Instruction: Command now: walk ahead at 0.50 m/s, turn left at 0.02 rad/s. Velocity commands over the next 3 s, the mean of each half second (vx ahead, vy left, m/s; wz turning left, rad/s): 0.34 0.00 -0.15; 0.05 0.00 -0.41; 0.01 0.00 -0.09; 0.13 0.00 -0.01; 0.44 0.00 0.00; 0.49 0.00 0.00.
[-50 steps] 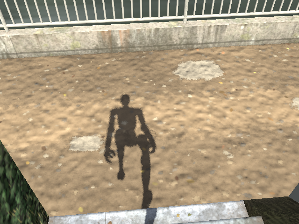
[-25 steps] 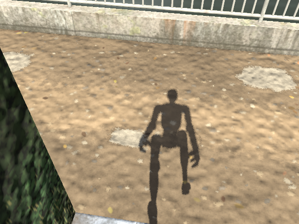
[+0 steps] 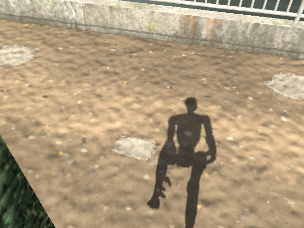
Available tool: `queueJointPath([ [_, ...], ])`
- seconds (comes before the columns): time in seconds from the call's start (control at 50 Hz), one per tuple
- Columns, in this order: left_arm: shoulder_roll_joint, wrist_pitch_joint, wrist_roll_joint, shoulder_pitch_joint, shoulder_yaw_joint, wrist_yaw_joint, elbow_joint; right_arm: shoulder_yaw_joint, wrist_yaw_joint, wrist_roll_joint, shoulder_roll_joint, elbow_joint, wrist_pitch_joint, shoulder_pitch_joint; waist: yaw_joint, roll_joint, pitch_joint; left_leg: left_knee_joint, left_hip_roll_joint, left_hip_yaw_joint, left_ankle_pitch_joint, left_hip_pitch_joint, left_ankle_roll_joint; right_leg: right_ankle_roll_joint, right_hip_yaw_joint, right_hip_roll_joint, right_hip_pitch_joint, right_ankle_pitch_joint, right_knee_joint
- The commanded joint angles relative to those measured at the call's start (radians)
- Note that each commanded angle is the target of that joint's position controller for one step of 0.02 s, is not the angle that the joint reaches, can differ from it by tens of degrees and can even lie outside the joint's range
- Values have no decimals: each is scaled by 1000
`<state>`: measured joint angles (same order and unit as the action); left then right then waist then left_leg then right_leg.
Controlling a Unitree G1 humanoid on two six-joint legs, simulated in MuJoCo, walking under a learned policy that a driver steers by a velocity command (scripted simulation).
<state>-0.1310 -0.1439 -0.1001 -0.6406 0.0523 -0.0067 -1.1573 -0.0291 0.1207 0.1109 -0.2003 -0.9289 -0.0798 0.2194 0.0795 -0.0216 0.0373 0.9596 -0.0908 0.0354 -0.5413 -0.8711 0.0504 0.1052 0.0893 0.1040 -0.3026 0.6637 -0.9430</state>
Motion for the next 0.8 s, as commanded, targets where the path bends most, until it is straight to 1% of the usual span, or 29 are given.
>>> queueJointPath([
  [0.02, -200, -27, 34, 37, -13, 11, 82, 17, -24, 1, -124, 43, 16, -13, -61, 53, -162, -173, 41, -33, 51, 310, -45, 104, -296, -236, -347, -346, 110],
  [0.06, -167, -2, 42, -70, -15, 17, 62, 5, -26, 9, -100, 82, 31, -159, 37, 74, -187, -557, 5, -5, 161, 112, -23, 134, -433, -250, 27, -404, 20],
  [0.08, -201, 13, 23, -75, -26, 4, 42, 2, -15, 21, -81, 59, 36, -131, 25, 128, -196, -492, -14, 32, 165, 85, -17, 165, -529, -290, 96, -540, -12],
  [0.12, -163, 38, 29, -9, -35, -7, 61, 1, -6, 28, -55, 42, 34, -52, 4, 29, -179, -653, -39, 65, 261, 187, 3, 177, -574, -285, 133, -587, -153],
  [0.14, -148, 41, 14, 32, -33, -33, 64, 14, -20, 28, -80, -36, 18, 183, -71, -8, -149, -653, -35, 22, 213, 525, 6, 146, -510, -230, -42, -577, -317],
  [0.16, -171, 42, 18, 70, -52, -61, 56, 57, -40, -10, -154, -181, -8, 529, -194, -160, -76, -736, 38, -107, 112, 940, 22, 73, -345, -117, -204, -644, -557],
  [0.18, -248, 53, 39, 148, -71, -98, 83, 105, -53, -22, -204, -231, -6, 781, -364, -245, -13, -804, -32, -77, 23, 1309, 138, -18, -243, 26, -474, -421, -974],
  [0.2, -163, 51, 47, 90, -84, -132, 110, 129, -41, -31, -309, -175, 4, 643, -223, -211, 185, -318, -210, 83, -389, 1619, 280, -40, -129, 55, -796, 187, -1214],
  [0.22, -124, 37, 68, 80, -69, -133, 176, 143, -26, 6, -340, -143, 9, 551, -197, -91, 227, -277, -287, 177, -479, 1623, 370, -57, -129, 25, -981, 178, -1262],
  [0.24, -87, 34, 77, 141, -46, -127, 247, 138, -37, 28, -269, -115, 22, 447, -214, 0, 161, -335, -380, 265, -113, 1531, 381, -61, -188, -80, -1157, 96, -1089],
  [0.26, -98, 52, 67, 174, -48, -102, 268, 89, -31, -5, -117, -132, 29, 355, -133, 15, -8, -419, -435, 388, 240, 1175, 364, -53, -236, -171, -1165, -18, -986],
  [0.28, -50, 67, 15, 161, -28, -73, 219, 20, -57, 14, 103, -121, 11, 291, -92, 168, -159, -461, -335, 196, 309, 837, 266, -35, -297, -283, -1050, -426, -544],
  [0.32, -60, 83, 22, 70, -46, -104, 117, -15, -81, -54, 150, -128, -22, 256, -10, 41, -195, -450, -105, -68, 318, 191, 204, -33, -127, -252, -386, -903, -246],
  [0.34, -23, 82, 4, 51, -35, -134, 116, 3, -81, -39, 35, -115, -50, 214, 24, -71, -180, -408, -41, -120, 389, -44, 163, -58, -46, -181, -129, -1022, -366],
  [0.36, -61, 74, -28, 116, -41, -143, 141, 9, -97, -21, -12, -112, -74, 206, -11, -51, -138, -397, -38, -100, 553, 14, 148, -59, -98, -199, -192, -1092, -305],
  [0.4, -124, 73, -21, 237, -49, -118, 205, 6, -118, 5, -66, -120, -94, 210, -52, 40, -99, -288, -110, -37, 753, 195, 110, -58, -212, -247, -287, -1331, 18],
  [0.44, -151, 80, -20, 332, -59, -75, 228, -18, -124, -5, -5, -127, -86, 233, -71, -40, -117, -209, -106, -22, 910, 191, 98, -66, -122, -198, -187, -1305, 155],
  [0.5, -147, 91, -33, 407, -56, -73, 233, -10, -114, -15, -40, -163, -60, 399, -140, -33, -195, -80, -211, 119, 853, 440, 115, -91, -103, -211, -339, -1174, 271],
  [0.56, -134, 88, -32, 638, -56, -49, 312, 9, -159, -17, -65, -135, -21, 449, -237, -94, -199, -55, -277, 234, 711, 582, 125, -65, -85, -228, -326, -972, 457],
  [0.6, -138, 72, -16, 317, -73, -43, 178, 25, -123, 20, -108, -106, -6, 326, -97, -77, -145, 213, -248, 86, 782, 341, 25, -52, -82, -218, 171, -1006, 398],
  [0.62, -245, 56, -1, 45, -119, -21, 79, 32, -98, -35, -102, -76, 2, 190, 31, 63, -136, 458, -149, 9, 866, 336, -50, -36, -86, -243, 326, -1159, 737],
  [0.64, -349, 44, 19, -172, -178, -4, 6, 83, -72, -79, -244, -50, 23, 94, 167, 332, -79, 931, 30, -144, 1213, 293, -102, 25, -17, -218, 524, -1367, 946],
  [0.66, -473, 32, 40, -82, -198, -5, 66, 75, -42, -68, -104, 25, 31, 195, 1, 420, 246, 1241, 106, -152, 1492, -45, -130, 211, -184, -391, 1006, -2035, 319],
  [0.68, -462, 16, 0, -51, -207, 5, 100, 71, -38, -79, -122, 130, 10, 34, 58, 225, 311, 1317, 85, -133, 1532, -235, -128, 259, -253, -446, 1051, -2110, 252],
  [0.7, -375, 22, -32, 64, -185, 11, 163, 52, -44, -87, -86, 238, -13, -109, 79, 38, 242, 1103, 31, -72, 1455, -354, -92, 228, -263, -464, 917, -1749, 253],
  [0.74, -318, 48, -11, 117, -159, -23, 186, 67, -93, -103, -115, 250, -33, 19, -53, 109, 66, 1016, -17, 19, 1311, -296, -66, 295, -358, -524, 425, -1599, 296],
  [0.76, -142, 42, 0, 130, -96, -33, 191, 45, -108, -62, -40, 189, -22, 128, -98, 70, -75, 688, -75, 120, 916, -303, -54, 247, -405, -528, 174, -1243, 370],
  [0.78, -89, 32, -1, 56, -78, -23, 158, 43, -112, -36, -31, 158, -12, 143, -104, 30, -155, 638, -77, 43, 834, -219, -50, 204, -330, -434, 41, -1247, 365],
  [0.8, -110, 16, 38, 40, -74, -12, 151, 51, -90, -51, -32, 99, -6, 195, -107, 11, -134, 414, -27, -15, 519, -67, -63, 183, -252, -347, -112, -1114, 365],
])
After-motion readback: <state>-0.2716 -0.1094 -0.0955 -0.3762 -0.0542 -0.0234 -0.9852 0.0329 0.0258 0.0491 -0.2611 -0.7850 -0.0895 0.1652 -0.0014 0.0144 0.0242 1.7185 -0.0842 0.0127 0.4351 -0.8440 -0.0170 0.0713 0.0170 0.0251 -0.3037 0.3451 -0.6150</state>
